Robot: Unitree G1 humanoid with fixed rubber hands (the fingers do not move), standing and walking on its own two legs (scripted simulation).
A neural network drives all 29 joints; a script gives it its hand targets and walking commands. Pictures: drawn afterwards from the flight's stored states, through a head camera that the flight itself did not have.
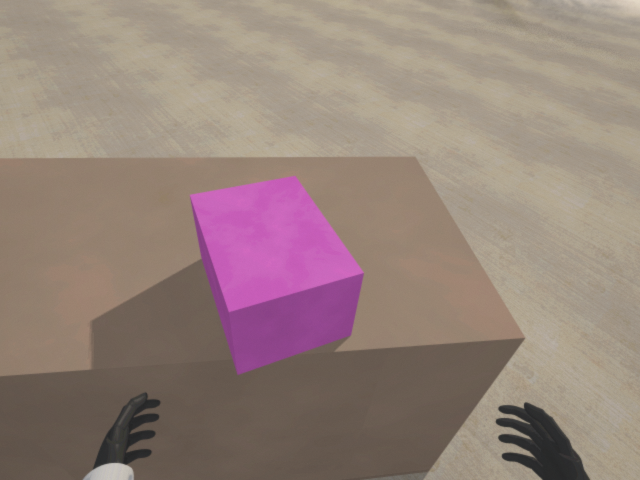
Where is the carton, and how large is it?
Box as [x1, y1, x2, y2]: [190, 176, 363, 374]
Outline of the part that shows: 295,176 190,195 201,257 237,374 350,335 363,272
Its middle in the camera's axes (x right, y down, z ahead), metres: -0.08 +0.04 +0.68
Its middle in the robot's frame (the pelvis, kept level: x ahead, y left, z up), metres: +0.49 +0.09 -0.01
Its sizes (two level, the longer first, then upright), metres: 0.276 0.200 0.157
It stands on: a pedestal, 0.68 m high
